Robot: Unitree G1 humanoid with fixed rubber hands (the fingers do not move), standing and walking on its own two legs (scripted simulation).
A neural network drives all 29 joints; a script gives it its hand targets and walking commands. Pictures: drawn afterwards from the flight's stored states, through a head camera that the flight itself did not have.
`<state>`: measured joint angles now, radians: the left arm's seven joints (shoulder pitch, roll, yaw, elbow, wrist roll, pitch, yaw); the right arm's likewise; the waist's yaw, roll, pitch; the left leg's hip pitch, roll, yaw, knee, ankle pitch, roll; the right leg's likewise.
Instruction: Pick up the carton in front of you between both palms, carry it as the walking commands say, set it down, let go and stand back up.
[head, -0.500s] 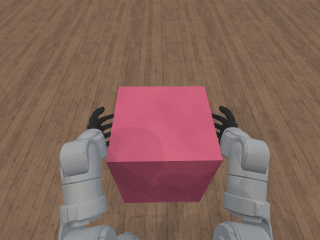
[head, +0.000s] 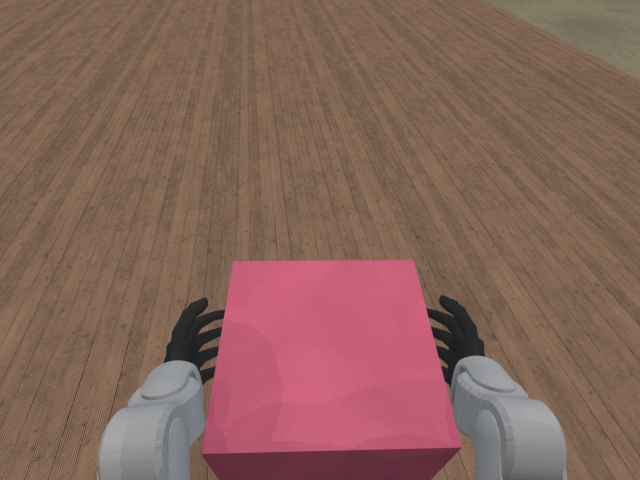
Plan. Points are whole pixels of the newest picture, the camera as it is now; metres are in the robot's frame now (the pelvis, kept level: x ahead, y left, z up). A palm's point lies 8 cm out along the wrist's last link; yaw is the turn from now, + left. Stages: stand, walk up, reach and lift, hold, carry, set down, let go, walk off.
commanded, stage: carry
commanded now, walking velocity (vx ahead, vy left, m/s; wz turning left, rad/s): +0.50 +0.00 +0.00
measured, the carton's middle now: (324, 389) +0.25 +0.00 +0.02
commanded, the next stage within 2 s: none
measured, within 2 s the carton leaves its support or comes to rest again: neither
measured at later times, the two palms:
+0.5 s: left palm (243, 217) +0.52 +0.11 +0.07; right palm (418, 213) +0.54 -0.18 +0.06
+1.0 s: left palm (241, 177) +0.66 +0.13 +0.05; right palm (393, 177) +0.66 -0.16 +0.05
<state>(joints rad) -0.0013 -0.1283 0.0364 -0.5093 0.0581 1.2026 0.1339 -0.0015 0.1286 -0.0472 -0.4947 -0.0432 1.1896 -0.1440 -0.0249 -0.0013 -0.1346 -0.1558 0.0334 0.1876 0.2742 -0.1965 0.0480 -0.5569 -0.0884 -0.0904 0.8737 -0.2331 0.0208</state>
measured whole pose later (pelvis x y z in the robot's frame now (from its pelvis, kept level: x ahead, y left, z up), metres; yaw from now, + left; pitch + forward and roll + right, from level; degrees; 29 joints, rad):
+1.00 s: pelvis +0.41 -0.02 -0.02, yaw +1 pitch +4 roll +0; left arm -0.09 -0.13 0.08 -0.25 0.12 1.13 0.09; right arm -0.09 0.13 -0.09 -0.24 -0.11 1.11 -0.09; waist 0.00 -0.01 -0.14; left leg -0.32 0.06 0.20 0.56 -0.30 0.02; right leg -0.21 -0.07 -0.16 0.54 -0.38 0.02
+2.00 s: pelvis +0.37 -0.03 -0.02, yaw +1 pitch +2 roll +0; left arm -0.23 -0.15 0.19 0.18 0.24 0.74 0.02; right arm -0.23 0.15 -0.19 0.18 -0.24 0.73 -0.02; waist 0.00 0.00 -0.09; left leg -0.32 0.08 0.20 0.50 -0.21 0.02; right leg -0.23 -0.06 -0.17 0.51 -0.31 -0.01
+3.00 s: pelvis +0.34 -0.01 -0.01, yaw -6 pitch -9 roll +0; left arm -0.33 -0.17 0.27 0.30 0.33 0.73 -0.01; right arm -0.33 0.17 -0.30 0.34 -0.31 0.69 0.02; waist 0.01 -0.03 0.03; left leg -0.09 -0.03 -0.01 0.40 -0.15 0.02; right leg -0.04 0.02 0.09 0.42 -0.23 0.01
